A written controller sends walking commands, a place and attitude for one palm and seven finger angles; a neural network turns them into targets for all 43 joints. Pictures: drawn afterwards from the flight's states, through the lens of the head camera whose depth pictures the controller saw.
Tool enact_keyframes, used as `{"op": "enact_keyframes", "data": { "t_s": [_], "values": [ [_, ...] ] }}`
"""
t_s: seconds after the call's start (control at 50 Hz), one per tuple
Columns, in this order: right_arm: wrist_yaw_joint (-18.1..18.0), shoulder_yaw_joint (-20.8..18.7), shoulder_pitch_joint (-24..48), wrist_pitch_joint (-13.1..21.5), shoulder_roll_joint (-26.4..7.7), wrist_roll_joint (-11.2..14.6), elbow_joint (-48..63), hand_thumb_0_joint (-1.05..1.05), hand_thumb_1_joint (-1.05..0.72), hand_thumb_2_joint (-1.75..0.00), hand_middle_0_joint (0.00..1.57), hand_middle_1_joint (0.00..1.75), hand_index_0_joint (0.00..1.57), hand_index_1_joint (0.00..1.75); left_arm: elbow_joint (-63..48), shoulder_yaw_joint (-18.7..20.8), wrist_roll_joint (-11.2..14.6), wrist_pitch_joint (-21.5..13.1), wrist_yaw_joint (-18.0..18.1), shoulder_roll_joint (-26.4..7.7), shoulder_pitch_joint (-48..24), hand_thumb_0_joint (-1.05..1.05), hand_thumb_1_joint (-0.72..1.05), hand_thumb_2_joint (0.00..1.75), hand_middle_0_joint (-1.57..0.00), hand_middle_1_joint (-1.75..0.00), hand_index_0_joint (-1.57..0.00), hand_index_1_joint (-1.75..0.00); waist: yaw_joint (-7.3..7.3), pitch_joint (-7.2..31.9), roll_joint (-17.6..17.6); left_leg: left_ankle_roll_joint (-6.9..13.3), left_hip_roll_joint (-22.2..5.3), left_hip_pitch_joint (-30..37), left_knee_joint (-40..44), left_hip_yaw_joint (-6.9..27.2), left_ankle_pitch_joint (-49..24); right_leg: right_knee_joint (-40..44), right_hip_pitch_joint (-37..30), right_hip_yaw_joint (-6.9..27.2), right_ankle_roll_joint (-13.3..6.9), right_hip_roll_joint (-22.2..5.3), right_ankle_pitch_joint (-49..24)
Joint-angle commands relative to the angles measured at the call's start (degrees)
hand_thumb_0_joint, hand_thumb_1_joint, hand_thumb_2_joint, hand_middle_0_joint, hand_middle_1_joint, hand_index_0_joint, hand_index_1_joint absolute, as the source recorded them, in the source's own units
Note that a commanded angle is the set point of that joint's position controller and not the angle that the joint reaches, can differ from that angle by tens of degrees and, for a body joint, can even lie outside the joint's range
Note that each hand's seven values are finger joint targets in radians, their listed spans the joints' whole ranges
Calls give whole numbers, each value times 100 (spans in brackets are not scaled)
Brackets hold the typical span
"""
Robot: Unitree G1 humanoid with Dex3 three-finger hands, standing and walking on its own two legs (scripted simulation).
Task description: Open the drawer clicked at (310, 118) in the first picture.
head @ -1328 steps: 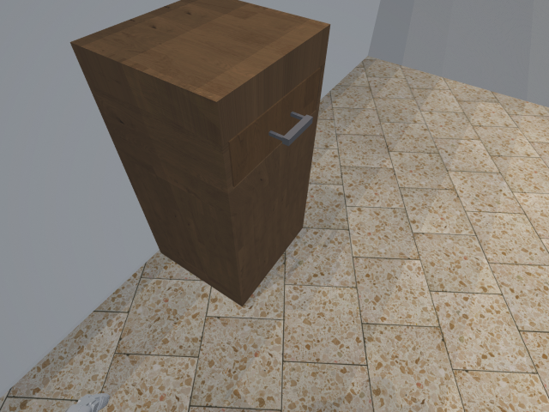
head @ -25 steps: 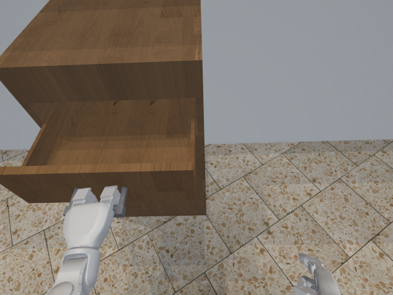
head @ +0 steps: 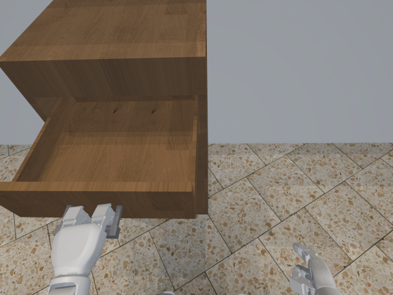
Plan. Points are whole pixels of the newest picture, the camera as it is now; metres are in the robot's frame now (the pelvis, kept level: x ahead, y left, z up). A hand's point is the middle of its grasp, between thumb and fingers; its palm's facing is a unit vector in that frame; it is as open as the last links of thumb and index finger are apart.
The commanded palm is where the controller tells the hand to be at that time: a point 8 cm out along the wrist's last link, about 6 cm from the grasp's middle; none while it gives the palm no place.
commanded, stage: pull the drawer open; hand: left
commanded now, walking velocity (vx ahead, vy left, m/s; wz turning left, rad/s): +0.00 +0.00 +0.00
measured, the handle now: (90, 221) +0.26 +0.24 +0.00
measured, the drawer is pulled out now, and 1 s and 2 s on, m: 0.26 0.30 0.29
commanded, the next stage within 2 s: open the thumb to release the handle in 0.66 s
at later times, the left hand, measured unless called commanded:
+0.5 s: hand (86, 273) +0.17 +0.23 -0.02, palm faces -0.06 -0.08 -0.99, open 5.6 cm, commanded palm +0.12 +0.23 +0.03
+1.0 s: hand (81, 272) +0.17 +0.24 -0.02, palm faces -0.02 -0.07 -1.00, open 6.8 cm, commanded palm +0.14 +0.23 +0.03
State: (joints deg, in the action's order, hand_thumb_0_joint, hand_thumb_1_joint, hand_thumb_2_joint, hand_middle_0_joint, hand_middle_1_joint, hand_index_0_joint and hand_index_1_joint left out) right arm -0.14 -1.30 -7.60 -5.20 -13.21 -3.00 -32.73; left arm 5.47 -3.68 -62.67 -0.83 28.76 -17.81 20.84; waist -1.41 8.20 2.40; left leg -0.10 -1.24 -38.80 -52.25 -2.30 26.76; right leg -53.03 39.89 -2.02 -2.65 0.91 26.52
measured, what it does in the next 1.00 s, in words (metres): stands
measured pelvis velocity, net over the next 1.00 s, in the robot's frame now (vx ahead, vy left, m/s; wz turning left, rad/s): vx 0.00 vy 0.00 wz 0.01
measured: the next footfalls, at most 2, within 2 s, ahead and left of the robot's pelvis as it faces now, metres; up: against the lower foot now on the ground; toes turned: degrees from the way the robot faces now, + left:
none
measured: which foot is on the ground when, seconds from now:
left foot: down 0.00-1.00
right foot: down 0.00-1.00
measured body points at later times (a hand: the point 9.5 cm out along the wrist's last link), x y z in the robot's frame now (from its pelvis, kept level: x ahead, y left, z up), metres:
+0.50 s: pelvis +0.00 -0.01 -0.01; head +0.05 -0.04 +0.43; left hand +0.16 +0.23 +0.04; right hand +0.20 -0.23 -0.11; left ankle -0.01 +0.12 -0.69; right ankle -0.01 -0.09 -0.69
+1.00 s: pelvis +0.00 +0.00 -0.02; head +0.06 -0.04 +0.43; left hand +0.16 +0.24 +0.03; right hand +0.20 -0.23 -0.13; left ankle -0.01 +0.12 -0.69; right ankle -0.01 -0.09 -0.69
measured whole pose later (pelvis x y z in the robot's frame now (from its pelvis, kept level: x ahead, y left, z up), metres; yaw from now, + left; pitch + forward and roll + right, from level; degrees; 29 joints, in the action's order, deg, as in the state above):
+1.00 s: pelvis +0.00 +0.00 -0.02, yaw +1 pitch +15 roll +1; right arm 1.1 -1.5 -7.7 -5.2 -13.4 -3.7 -30.9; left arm -2.4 -0.8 -60.7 -3.7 30.9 -18.8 31.2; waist -2.8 9.5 3.3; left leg -0.4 -1.0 -44.1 -57.9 -1.5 29.2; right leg -58.9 45.0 -2.6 -3.0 0.6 29.3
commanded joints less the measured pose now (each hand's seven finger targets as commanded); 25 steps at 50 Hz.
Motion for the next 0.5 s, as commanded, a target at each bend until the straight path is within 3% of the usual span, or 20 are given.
{"op": "enact_keyframes", "data": {
  "t_s": [0.0, 0.04, 0.12, 0.24, 0.26, 0.42, 0.48],
  "values": [
    [3, -230, 572, 240, -570, -8, 861, 0, -90, -90, 20, 30, 20, 30, -1276, 743, 38, 2, 412, -927, 363, 0, 90, 90, -40, -135, -40, -135, -200, 1224, -110, 146, 341, 684, 328, 99, -1719, 624, -787, 263, -36, 54, -2411],
    [-6, -217, 571, 230, -575, -9, 861, 0, -90, -90, 20, 30, 20, 30, -1259, 849, 77, 0, 442, -984, 489, 0, 90, 90, -40, -135, -40, -135, -201, 1212, -265, 147, 347, 616, 296, 109, -1703, 582, -793, 273, -26, 46, -2498],
    [13, -211, 615, 228, -578, -7, 912, 0, -90, -90, 20, 30, 20, 30, -1448, 817, 109, -14, 477, -943, 727, 0, 90, 90, -40, -135, -40, -135, -187, 1208, -189, 145, 330, 630, 247, 122, -1715, 539, -676, 275, -34, 44, -2430],
    [54, -190, 608, 255, -550, -14, 1031, 0, -90, -90, 20, 30, 20, 30, -1658, 887, 197, -107, 471, -967, 1475, 0, 90, 90, -40, -135, -40, -135, -300, 1185, -205, 154, 349, 563, 194, 99, -1717, 491, -726, 309, -29, 30, -2502],
    [67, -194, 614, 251, -555, -17, 1029, 0, -90, -90, 20, 30, 20, 30, -1652, 843, 217, -126, 455, -926, 1537, 0, 90, 90, -40, -135, -40, -135, -257, 1053, -366, 157, 343, 508, 178, 111, -1635, 517, -644, 333, -21, 26, -2449],
    [177, -169, 670, 248, -509, -28, 1178, 0, -90, -90, 20, 30, 20, 30, -1950, 1067, 264, -346, 431, -1037, 2541, 0, 90, 90, -40, -135, -40, -135, -430, 1170, -94, 145, 352, 418, 116, 98, -1776, 401, -711, 444, -80, 32, -2595],
    [202, -184, 677, 229, -516, -48, 1182, 0, -90, -90, 20, 30, 20, 30, -1977, 1093, 296, -406, 419, -1026, 2672, 0, 90, 90, -40, -135, -40, -135, -402, 1046, -268, 157, 361, 265, 46, 95, -1664, 396, -656, 490, -57, 22, -2640]
  ]
}}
